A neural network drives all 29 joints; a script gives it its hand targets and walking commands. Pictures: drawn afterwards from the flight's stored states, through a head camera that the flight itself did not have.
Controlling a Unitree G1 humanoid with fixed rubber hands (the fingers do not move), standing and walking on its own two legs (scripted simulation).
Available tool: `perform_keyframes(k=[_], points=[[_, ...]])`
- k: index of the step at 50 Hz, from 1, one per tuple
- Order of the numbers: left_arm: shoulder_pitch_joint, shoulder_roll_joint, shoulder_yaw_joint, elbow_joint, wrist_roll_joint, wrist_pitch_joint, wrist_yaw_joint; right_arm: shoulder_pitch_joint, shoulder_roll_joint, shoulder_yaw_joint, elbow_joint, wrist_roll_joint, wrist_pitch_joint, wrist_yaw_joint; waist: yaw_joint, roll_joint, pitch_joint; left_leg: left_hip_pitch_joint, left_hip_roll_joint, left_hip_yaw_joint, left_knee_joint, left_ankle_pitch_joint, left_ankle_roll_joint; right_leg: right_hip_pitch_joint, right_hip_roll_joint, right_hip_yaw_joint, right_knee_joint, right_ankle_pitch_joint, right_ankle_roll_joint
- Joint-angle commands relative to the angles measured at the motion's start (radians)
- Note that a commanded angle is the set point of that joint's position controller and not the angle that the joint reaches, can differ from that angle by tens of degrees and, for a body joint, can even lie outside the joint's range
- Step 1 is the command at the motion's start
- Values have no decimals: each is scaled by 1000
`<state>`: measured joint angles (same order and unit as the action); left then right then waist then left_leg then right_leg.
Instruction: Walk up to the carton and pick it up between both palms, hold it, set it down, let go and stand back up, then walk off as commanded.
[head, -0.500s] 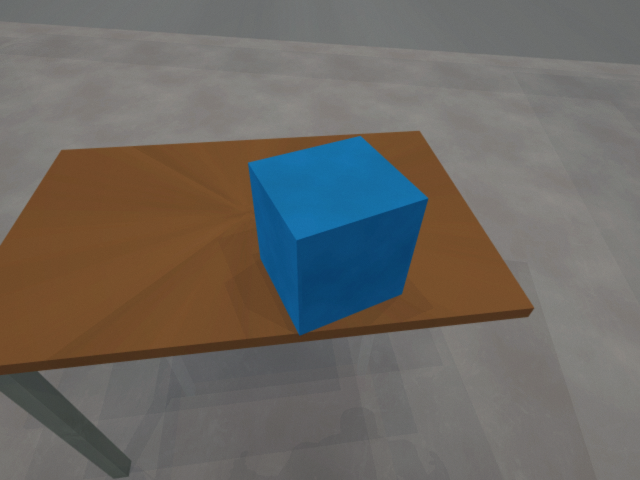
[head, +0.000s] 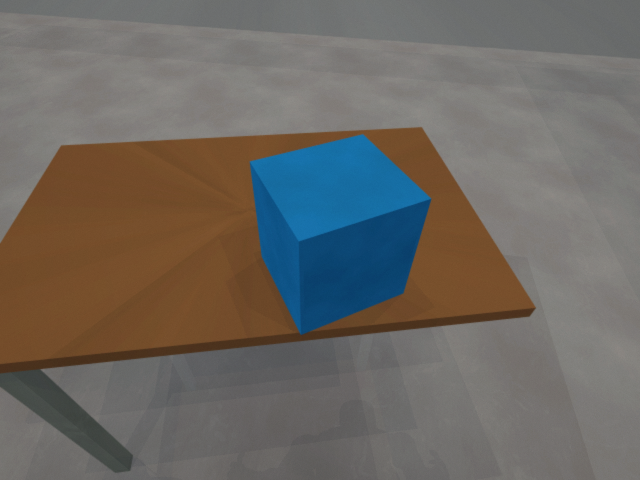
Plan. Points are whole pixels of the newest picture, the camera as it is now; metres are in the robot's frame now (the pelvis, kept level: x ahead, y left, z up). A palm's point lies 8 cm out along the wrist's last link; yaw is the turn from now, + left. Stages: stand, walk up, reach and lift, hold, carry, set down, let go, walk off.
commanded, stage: stand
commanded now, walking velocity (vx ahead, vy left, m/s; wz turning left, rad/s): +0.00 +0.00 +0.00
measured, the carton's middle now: (332, 232) +0.49 -0.02 +0.04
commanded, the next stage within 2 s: none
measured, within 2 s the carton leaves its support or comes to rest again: neither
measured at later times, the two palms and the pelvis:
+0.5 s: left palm out of the picture +0.09 +0.29 -0.11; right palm out of the picture +0.08 -0.29 -0.11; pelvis +0.01 -0.01 +0.00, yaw +0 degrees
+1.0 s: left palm out of the picture +0.09 +0.29 -0.11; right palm out of the picture +0.08 -0.29 -0.11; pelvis +0.01 +0.00 +0.01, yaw +0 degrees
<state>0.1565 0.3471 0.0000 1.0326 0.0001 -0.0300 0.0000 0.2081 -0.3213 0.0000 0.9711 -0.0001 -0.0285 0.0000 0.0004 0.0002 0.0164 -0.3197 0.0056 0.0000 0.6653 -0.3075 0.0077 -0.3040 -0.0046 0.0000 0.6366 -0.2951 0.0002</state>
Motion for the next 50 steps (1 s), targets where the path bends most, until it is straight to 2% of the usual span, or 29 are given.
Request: perform_keyframes(k=[1, 2, 4, 6, 8, 9, 12, 15, 16, 18, 19, 20, 23, 24, 27, 28, 31, 32, 33, 34, 35, 36, 37, 39, 43, 44, 46, 48, 50], points=[[-109, 210, 36, -43, 6, -17, 7, -87, -231, -38, -8, -15, -28, -18, -4, 31, 13, 69, 106, -151, -238, 128, 47, 36, -102, 160, -243, 68, -54], [-88, 192, 31, -49, 11, -19, 8, -98, -227, -39, 4, -7, -23, -16, -5, -45, 1, 84, 119, -180, -268, 81, 57, 49, -93, 145, -239, 86, -58], [-67, 208, 30, -38, 3, -17, 6, -103, -267, -48, -10, -14, -15, -10, 4, 36, 36, 45, 112, -170, -285, 82, 56, 52, -89, 128, -233, 81, -50], [-48, 222, 43, -41, 0, -19, 8, -107, -239, -43, -3, -12, -10, -13, 28, -12, 2, 46, 105, -157, -283, 69, 44, 103, -91, 133, -234, 85, -44], [-70, 201, 25, -36, 1, -16, 3, -128, -235, -37, -3, -8, -12, -8, 25, 37, 37, 27, 93, -149, -285, 46, 41, 49, -85, 139, -237, 70, -47], [-66, 199, 36, -22, 17, -15, 12, -108, -231, -46, -1, -6, -15, -7, -5, -35, 46, 42, 93, -143, -294, 57, 30, 37, -107, 153, -265, 39, -55], [-50, 183, 30, -36, 0, -18, 5, -153, -243, -39, -7, -17, -22, -5, 41, 27, 13, 37, 114, -171, -278, 97, 56, 77, -92, 124, -238, 81, -51], [-130, 212, 34, -43, 12, -17, 13, -91, -231, -42, 8, -11, -13, -12, -14, -79, 29, 98, 85, -114, -260, 104, 38, 25, -113, 168, -282, 66, -48], [-112, 212, 31, -43, 6, -23, 14, -95, -205, -39, 9, -9, -14, -10, -18, 14, 45, 108, 91, -121, -259, 129, 48, 3, -113, 165, -282, 74, -48], [-89, 186, 21, -29, 3, -24, 7, -136, -227, -36, 2, -7, -18, -10, 9, 16, 26, 81, 105, -134, -266, 113, 41, 53, -104, 138, -267, 111, -49], [-87, 200, 29, -26, 13, -22, 8, -111, -203, -44, -6, -13, -15, -12, -21, -43, -5, 78, 100, -134, -263, 113, 46, 87, -108, 138, -272, 114, -49], [-77, 219, 32, -20, -2, -18, 8, -88, -217, -41, 8, -7, -14, -10, -11, -51, -43, 105, 100, -143, -248, 175, 44, 93, -113, 151, -270, 166, -48], [-54, 205, 17, -14, 0, -23, 7, -101, -223, -44, 15, -4, -19, -8, -2, 68, 42, 102, 103, -129, -279, 164, 37, 33, -103, 144, -253, 133, -45], [-85, 172, 27, -20, 7, -16, 8, -98, -245, -44, 16, -8, -18, -11, 1, -35, 46, 43, 120, -160, -292, 103, 44, 74, -100, 131, -270, 132, -53], [-134, 210, 32, -39, 4, -30, 13, -136, -181, -32, -12, -6, -15, -9, -22, 1, -42, 131, 90, -110, -259, 222, 45, 96, -118, 150, -247, 218, -43], [-128, 206, 34, -39, 6, -23, 11, -154, -207, -31, -8, -3, -10, -4, 0, -44, -32, 87, 103, -126, -252, 189, 38, 102, -111, 125, -263, 205, -40], [-109, 200, 23, -22, 12, -22, 7, -102, -217, -37, 10, -1, -10, -14, -13, -23, 24, 119, 89, -116, -263, 154, 36, 36, -131, 166, -302, 76, -44], [-91, 189, 23, -24, 4, -24, 5, -119, -225, -42, 9, -7, -15, -15, 19, -41, 11, 104, 96, -125, -257, 165, 40, 70, -112, 155, -281, 91, -47], [-138, 214, 31, -35, -2, -31, 7, -110, -199, -42, 12, -8, -14, -11, -10, 11, -4, 104, 96, -126, -274, 178, 31, 67, -111, 134, -256, 159, -42], [-126, 175, 31, -37, -6, -24, 7, -129, -220, -42, 8, -16, -16, -12, 16, 44, 16, 85, 99, -120, -265, 173, 43, 83, -105, 136, -277, 150, -40], [-98, 215, 27, -26, -9, -21, 6, -91, -186, -33, 27, -3, -11, -15, 3, -33, 24, 84, 109, -143, -288, 168, 47, 83, -113, 150, -267, 139, -46], [-76, 202, 24, -6, 8, -18, 9, -130, -225, -43, 12, -1, -15, -12, -3, -39, -18, 124, 106, -134, -271, 172, 37, 89, -109, 148, -280, 157, -42], [-87, 213, 32, -4, 8, -21, 13, -121, -211, -41, 21, -11, -13, -14, -3, 9, -19, 111, 100, -127, -283, 167, 38, 116, -121, 148, -270, 181, -51], [-122, 218, 36, -23, 6, -11, 9, -109, -232, -46, 18, -4, -12, -14, 4, -28, 13, 95, 99, -134, -287, 181, 33, 98, -122, 149, -271, 133, -52], [-120, 210, 38, -41, -1, -6, 19, -128, -222, -42, 15, -7, -14, -12, 0, 26, 37, 71, 91, -130, -300, 110, 43, 75, -105, 145, -281, 90, -48], [-102, 207, 27, -17, 3, -7, 14, -117, -216, -41, 24, -3, -15, -15, -5, -70, 34, 128, 97, -122, -289, 138, 32, 47, -111, 139, -293, 57, -48], [-96, 215, 29, -8, 1, -15, 10, -114, -237, -42, 24, -4, -13, -11, -3, 41, 34, 100, 107, -133, -302, 154, 30, 76, -104, 129, -289, 79, -46], [-91, 175, 24, -15, -1, -11, 1, -149, -218, -37, 16, -11, -22, -9, 18, -5, 45, 70, 113, -151, -313, 124, 45, 94, -103, 123, -285, 115, -42], [-90, 231, 37, -10, -2, -8, 9, -129, -216, -36, 19, -2, -13, -8, -5, 7, -19, 118, 109, -143, -298, 176, 28, 115, -102, 123, -283, 137, -38]])
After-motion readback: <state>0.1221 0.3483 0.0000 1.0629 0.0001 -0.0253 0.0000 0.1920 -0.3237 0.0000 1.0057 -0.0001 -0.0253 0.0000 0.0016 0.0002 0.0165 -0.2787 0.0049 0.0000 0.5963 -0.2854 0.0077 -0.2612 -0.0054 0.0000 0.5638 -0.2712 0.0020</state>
